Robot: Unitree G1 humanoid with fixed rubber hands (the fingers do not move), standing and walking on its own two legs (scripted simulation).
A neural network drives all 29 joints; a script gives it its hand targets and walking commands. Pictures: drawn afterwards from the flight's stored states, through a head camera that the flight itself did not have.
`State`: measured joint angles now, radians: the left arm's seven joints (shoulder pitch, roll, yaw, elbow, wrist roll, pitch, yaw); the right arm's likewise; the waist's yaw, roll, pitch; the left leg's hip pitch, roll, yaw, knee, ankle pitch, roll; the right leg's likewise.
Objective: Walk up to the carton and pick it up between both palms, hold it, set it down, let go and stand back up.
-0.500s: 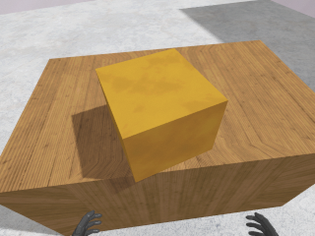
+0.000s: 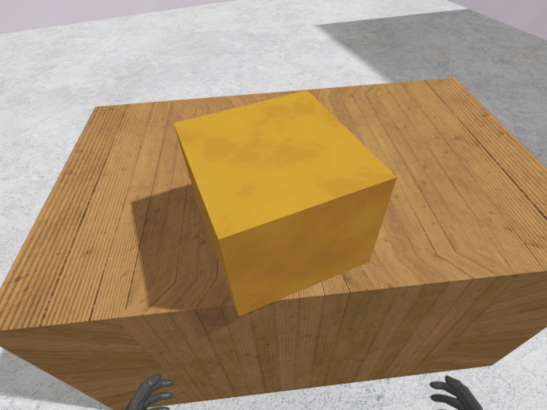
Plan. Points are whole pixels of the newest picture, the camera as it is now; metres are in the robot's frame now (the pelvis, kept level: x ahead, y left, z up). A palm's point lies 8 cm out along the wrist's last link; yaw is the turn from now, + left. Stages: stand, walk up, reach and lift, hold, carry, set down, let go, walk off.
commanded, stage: stand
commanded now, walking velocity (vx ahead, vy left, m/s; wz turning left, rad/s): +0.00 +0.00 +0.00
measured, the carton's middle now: (275, 195) +0.51 +0.04 +0.01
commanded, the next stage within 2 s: walk up in 1.10 s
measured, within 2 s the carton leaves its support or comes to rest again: neither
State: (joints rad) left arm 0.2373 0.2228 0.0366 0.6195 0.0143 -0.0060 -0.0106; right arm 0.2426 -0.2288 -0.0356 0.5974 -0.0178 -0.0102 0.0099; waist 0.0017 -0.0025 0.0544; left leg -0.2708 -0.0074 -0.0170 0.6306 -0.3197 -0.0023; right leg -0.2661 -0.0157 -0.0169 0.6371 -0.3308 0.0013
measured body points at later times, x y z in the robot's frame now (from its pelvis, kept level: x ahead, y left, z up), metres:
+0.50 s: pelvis -0.01 +0.00 +0.00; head +0.00 +0.00 +0.45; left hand +0.12 +0.25 -0.10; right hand +0.13 -0.25 -0.09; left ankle +0.01 +0.12 -0.73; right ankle +0.01 -0.12 -0.73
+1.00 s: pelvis -0.01 -0.01 +0.00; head -0.01 -0.01 +0.45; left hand +0.10 +0.25 -0.10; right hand +0.11 -0.26 -0.10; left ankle +0.01 +0.12 -0.73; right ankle +0.01 -0.12 -0.73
